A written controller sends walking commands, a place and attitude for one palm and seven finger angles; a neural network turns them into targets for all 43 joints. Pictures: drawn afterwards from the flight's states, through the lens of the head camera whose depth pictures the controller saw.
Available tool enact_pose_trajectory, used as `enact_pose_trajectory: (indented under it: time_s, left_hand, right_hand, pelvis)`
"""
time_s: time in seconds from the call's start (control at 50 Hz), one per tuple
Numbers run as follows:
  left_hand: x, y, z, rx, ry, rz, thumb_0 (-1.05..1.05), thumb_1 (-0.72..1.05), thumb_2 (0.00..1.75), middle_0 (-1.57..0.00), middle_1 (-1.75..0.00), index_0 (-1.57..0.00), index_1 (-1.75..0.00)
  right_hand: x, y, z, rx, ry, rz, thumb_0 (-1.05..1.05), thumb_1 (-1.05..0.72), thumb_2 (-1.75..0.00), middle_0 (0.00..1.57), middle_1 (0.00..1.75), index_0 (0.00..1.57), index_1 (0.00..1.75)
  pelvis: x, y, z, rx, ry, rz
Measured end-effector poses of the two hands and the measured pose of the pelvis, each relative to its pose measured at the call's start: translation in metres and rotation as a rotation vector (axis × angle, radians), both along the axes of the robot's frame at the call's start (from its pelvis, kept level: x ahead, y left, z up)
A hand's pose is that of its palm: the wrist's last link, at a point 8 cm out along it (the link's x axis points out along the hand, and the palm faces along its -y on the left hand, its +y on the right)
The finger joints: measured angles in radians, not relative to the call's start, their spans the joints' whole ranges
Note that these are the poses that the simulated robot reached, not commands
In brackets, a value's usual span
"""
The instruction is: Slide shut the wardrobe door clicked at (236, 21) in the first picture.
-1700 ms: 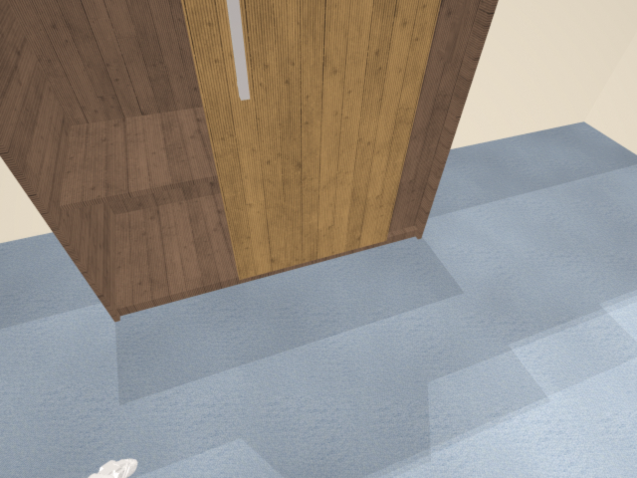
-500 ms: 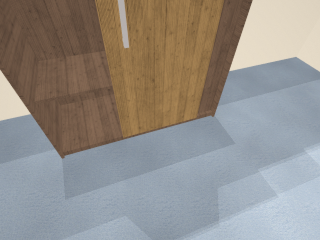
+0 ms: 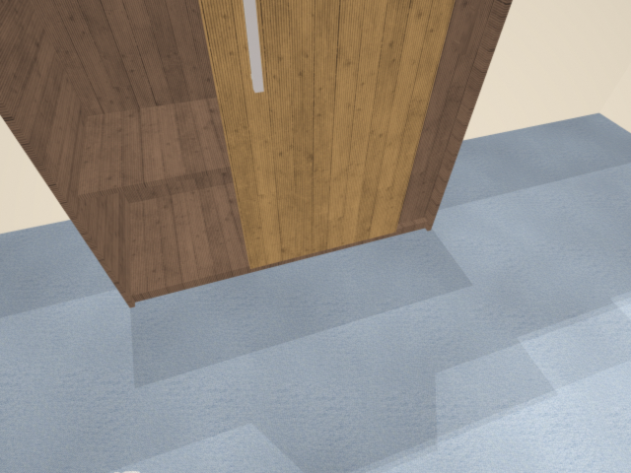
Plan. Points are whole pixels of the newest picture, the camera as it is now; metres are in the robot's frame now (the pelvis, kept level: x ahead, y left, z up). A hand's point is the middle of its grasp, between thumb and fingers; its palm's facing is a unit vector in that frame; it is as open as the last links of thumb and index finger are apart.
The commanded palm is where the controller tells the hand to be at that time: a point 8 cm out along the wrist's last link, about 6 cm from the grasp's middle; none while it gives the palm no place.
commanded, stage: turn to face it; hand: right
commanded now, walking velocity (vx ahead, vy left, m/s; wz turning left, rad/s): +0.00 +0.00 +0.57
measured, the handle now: (250, 27) +0.94 +0.18 +0.16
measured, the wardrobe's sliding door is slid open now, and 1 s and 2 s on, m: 0.44 0.44 0.44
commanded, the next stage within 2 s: take the last steps up to it in 0.68 s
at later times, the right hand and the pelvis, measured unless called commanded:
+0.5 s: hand out of the picture +0.03 -0.17 -0.17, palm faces -0.13 +0.96 -0.24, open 7.4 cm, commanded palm none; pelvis -0.03 +0.02 +0.00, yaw +11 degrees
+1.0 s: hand out of the picture +0.08 -0.23 -0.18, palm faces -0.32 +0.93 -0.17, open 7.4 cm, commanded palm none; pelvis -0.02 -0.05 +0.00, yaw +21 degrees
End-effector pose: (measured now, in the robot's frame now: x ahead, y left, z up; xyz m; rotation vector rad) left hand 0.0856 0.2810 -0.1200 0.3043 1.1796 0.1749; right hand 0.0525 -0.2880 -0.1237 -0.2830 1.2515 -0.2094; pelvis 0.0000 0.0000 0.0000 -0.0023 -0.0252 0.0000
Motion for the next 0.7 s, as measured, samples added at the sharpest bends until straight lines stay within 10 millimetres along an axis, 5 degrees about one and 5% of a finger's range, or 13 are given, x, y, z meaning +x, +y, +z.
enact_pose_trajectory:
  time_s: [0.16, 0.3, 0.4, 0.56, 0.7]
  left_hand:
    - [-0.038, -0.016, -0.02, -0.063, 0.019, 0.1, 0.0, 0.9, 0.9, -0.2, -0.3, -0.21, -0.3]
    - [-0.072, -0.008, -0.048, -0.119, 0.059, 0.189, 0.0, 0.9, 0.9, -0.2, -0.3, -0.21, -0.3]
    - [-0.082, -0.004, -0.037, -0.126, 0.074, 0.216, 0.01, 0.9, 0.9, -0.2, -0.3, -0.2, -0.3]
    - [-0.09, -0.008, -0.019, -0.088, 0.031, 0.264, 0.0, 0.9, 0.9, -0.2, -0.3, -0.2, -0.3]
    - [-0.093, -0.035, -0.007, -0.045, -0.031, 0.291, 0.0, 0.91, 0.9, -0.2, -0.3, -0.2, -0.3]
  right_hand:
    - [-0.003, 0.027, -0.018, 0.055, 0.053, 0.06, 0.0, -0.91, -0.89, 0.2, 0.3, 0.2, 0.29]
    - [-0.006, 0.059, -0.023, 0.057, 0.048, 0.101, 0.0, -0.91, -0.89, 0.2, 0.3, 0.2, 0.3]
    - [-0.017, 0.072, -0.012, 0.066, 0.064, 0.098, 0.0, -0.91, -0.89, 0.2, 0.3, 0.2, 0.3]
    - [-0.013, 0.068, -0.011, 0.088, 0.058, 0.134, 0.0, -0.91, -0.89, 0.2, 0.3, 0.2, 0.3]
    - [0.001, 0.04, -0.026, 0.12, 0.028, 0.168, 0.0, -0.91, -0.89, 0.2, 0.3, 0.2, 0.3]
  pelvis:
    - [-0.01, 0.003, -0.011, -0.018, 0.008, 0.074]
    - [-0.018, 0.019, -0.024, -0.02, -0.001, 0.133]
    - [-0.023, 0.022, -0.011, -0.026, 0.021, 0.16]
    - [-0.027, 0.011, -0.003, -0.016, 0.044, 0.21]
    - [-0.031, -0.017, -0.008, 0.015, 0.048, 0.25]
